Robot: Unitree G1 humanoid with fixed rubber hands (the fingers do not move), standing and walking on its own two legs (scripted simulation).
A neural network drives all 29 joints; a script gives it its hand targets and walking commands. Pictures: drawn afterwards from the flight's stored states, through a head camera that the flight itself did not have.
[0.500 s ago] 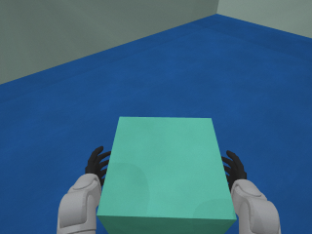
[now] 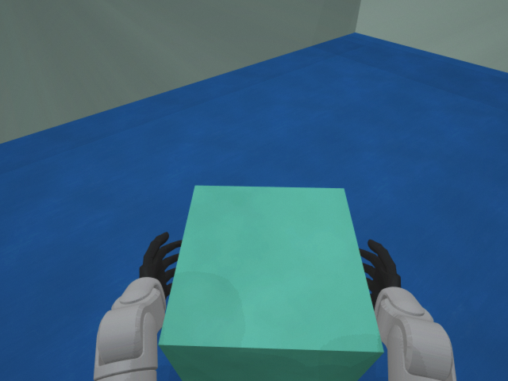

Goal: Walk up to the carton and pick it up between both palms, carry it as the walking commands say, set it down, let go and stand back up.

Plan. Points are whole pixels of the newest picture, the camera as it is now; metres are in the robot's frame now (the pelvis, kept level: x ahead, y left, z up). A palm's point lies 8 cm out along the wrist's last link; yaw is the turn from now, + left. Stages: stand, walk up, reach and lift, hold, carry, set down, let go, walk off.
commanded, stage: carry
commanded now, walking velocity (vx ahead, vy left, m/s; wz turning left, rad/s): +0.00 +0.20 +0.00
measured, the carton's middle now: (266, 298) +0.28 +0.00 -0.02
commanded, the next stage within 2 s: none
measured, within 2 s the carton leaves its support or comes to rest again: neither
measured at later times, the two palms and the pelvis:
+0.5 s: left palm (75, 326) +0.19 +0.25 +0.07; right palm (330, 312) +0.21 -0.08 +0.08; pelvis -0.02 +0.07 -0.01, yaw +2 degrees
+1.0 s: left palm (14, 345) +0.15 +0.29 +0.11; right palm (309, 346) +0.16 -0.04 +0.10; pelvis -0.08 +0.12 +0.01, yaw +2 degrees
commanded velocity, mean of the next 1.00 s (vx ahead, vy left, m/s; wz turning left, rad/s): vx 0.00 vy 0.20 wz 0.00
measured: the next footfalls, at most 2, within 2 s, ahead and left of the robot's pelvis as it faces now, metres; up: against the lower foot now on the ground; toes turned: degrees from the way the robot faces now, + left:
right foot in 0.74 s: -0.01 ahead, -0.01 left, +0.00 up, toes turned -7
left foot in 1.16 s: -0.06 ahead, +0.31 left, +0.00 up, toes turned +7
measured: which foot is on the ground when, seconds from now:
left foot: down 0.00-0.74, up 0.76-1.00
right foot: down 0.00-0.48, up 0.50-0.72, down 0.74-1.00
